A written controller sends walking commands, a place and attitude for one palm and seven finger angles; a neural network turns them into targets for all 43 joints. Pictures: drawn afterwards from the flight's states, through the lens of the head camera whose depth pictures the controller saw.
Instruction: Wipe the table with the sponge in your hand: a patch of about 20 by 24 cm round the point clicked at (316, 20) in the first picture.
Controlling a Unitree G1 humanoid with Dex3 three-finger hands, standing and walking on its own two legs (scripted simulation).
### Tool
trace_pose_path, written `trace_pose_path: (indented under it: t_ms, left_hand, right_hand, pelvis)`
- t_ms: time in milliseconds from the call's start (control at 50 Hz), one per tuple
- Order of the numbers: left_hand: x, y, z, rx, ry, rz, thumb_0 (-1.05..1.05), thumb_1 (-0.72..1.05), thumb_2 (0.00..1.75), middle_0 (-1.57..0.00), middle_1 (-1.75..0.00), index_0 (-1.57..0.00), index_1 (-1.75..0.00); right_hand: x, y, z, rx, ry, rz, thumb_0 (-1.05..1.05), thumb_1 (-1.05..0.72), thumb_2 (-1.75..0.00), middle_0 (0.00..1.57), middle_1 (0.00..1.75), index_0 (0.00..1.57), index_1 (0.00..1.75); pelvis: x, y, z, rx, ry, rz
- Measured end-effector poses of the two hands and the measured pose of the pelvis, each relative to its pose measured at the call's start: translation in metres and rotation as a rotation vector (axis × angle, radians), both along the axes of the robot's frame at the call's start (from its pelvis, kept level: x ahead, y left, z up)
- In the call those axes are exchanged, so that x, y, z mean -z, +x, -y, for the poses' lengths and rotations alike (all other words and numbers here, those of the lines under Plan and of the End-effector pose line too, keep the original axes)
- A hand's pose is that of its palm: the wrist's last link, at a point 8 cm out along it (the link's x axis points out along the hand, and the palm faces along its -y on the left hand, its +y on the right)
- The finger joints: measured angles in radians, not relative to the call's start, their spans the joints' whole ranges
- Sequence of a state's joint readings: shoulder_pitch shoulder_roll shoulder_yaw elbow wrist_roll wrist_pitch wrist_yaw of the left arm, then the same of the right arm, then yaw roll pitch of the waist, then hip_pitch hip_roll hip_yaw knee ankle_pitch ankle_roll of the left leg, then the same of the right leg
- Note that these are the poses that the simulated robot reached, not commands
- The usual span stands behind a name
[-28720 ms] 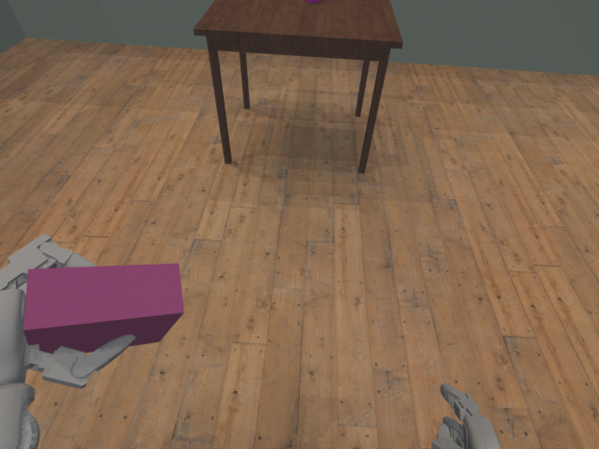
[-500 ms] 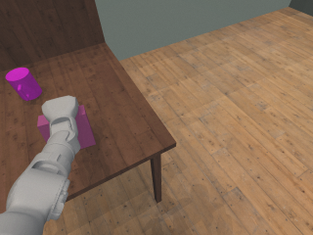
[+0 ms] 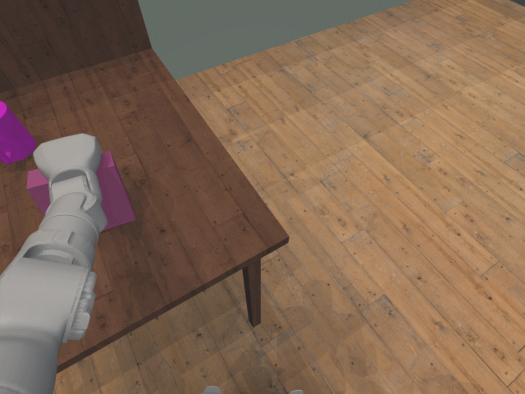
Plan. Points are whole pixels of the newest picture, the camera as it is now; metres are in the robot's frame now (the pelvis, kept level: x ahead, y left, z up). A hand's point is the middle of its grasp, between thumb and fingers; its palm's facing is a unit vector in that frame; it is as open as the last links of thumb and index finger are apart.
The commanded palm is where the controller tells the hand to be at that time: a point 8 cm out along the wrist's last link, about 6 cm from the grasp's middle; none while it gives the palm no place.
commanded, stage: wipe forward along the third lane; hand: left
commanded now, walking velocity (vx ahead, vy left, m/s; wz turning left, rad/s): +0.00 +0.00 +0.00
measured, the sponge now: (90, 206) +0.43 +0.29 +0.00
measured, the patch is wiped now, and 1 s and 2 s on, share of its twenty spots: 0.90 0.95 0.95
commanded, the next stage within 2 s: wipe back along the third lane in 0.08 s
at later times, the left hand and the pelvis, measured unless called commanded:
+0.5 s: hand (79, 177) +0.47 +0.29 +0.04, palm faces -0.08 +0.01 -1.00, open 9.8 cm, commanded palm +0.43 +0.27 +0.07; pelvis +0.02 +0.04 +0.01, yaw -1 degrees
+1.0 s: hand (82, 192) +0.43 +0.28 +0.05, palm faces -0.02 -0.02 -1.00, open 9.8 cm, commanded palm +0.38 +0.25 +0.08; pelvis +0.06 +0.07 +0.02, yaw +1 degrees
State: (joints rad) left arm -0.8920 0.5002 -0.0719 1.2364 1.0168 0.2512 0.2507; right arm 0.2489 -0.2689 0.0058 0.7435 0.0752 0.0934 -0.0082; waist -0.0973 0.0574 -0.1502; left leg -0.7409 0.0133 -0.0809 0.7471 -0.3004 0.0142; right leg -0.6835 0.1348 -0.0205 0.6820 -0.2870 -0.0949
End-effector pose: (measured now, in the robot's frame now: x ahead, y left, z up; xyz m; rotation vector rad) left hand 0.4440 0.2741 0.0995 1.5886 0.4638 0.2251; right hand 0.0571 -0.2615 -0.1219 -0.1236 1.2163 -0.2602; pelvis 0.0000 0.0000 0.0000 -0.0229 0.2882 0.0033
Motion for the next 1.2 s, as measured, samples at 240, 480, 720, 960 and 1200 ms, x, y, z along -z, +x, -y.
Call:
trace_pose_path:
  t_ms: [240, 480, 720, 960, 1200]
  left_hand:
    - [0.0, 0.022, -0.012, 0.004, -0.007, 0.003, 0.02, -0.6, 1.15, -0.84, -1.35, -0.85, -1.35]
    - [0.002, 0.008, -0.013, 0.034, -0.014, 0.077, 0.01, -0.56, 1.14, -0.79, -1.41, -0.8, -1.41]
    - [0.001, -0.008, -0.009, 0.04, -0.014, 0.126, -0.01, -0.48, 1.09, -0.73, -1.44, -0.74, -1.45]
    - [-0.001, -0.027, 0.0, 0.024, -0.033, 0.138, -0.01, -0.45, 1.07, -0.71, -1.46, -0.72, -1.46]
    - [-0.001, -0.051, 0.013, 0.044, -0.04, 0.138, 0.0, -0.44, 1.06, -0.71, -1.46, -0.71, -1.46]
  right_hand:
    - [-0.004, -0.015, -0.01, 0.026, -0.022, -0.053, 0.01, -0.9, -0.9, 0.2, 0.3, 0.2, 0.3]
    - [-0.007, -0.005, -0.044, 0.034, 0.03, -0.066, 0.01, -0.9, -0.9, 0.2, 0.3, 0.2, 0.3]
    - [-0.018, 0.084, -0.082, -0.058, 0.084, 0.062, 0.01, -0.9, -0.9, 0.19, 0.3, 0.2, 0.3]
    - [-0.041, 0.171, -0.108, -0.169, 0.122, 0.175, 0.01, -0.9, -0.9, 0.19, 0.3, 0.2, 0.3]
    - [-0.057, 0.199, -0.11, -0.209, 0.135, 0.25, 0.01, -0.9, -0.9, 0.19, 0.3, 0.2, 0.3]
  pelvis:
    - [0.001, 0.005, -0.015, 0.007, -0.012, -0.029]
    - [-0.008, 0.017, -0.039, 0.012, -0.013, 0.004]
    - [-0.015, 0.036, -0.06, 0.002, -0.013, 0.058]
    - [-0.021, 0.056, -0.067, -0.017, -0.01, 0.107]
    - [-0.023, 0.06, -0.06, -0.016, -0.002, 0.152]
